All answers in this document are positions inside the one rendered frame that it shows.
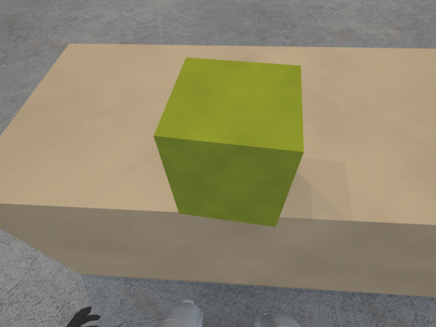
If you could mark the left robot hand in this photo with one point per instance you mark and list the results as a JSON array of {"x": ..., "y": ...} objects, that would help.
[{"x": 82, "y": 317}]

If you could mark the robot thigh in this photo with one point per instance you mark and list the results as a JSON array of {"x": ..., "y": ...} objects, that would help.
[
  {"x": 275, "y": 320},
  {"x": 183, "y": 314}
]

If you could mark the left robot thigh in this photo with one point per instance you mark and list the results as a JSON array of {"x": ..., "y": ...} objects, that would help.
[{"x": 183, "y": 314}]

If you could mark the right robot thigh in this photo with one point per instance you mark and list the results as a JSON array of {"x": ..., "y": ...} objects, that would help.
[{"x": 275, "y": 320}]

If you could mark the carton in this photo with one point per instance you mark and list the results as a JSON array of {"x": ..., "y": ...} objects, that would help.
[{"x": 231, "y": 139}]

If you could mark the pedestal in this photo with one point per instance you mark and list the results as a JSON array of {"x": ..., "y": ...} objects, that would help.
[{"x": 82, "y": 181}]

